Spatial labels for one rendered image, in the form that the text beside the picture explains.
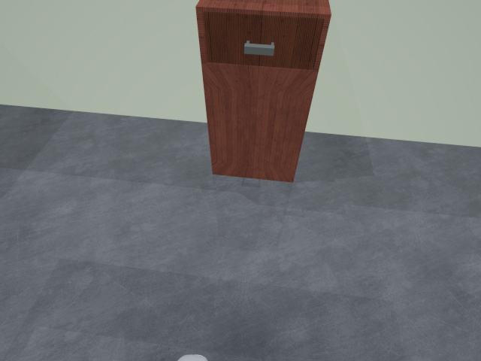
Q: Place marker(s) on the handle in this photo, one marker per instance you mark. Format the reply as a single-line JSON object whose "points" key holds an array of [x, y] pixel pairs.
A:
{"points": [[259, 49]]}

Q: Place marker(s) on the cabinet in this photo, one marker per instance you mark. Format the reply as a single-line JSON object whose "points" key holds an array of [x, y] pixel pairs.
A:
{"points": [[257, 115]]}

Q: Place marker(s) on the drawer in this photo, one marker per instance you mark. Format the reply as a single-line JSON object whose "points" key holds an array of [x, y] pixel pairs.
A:
{"points": [[295, 39]]}

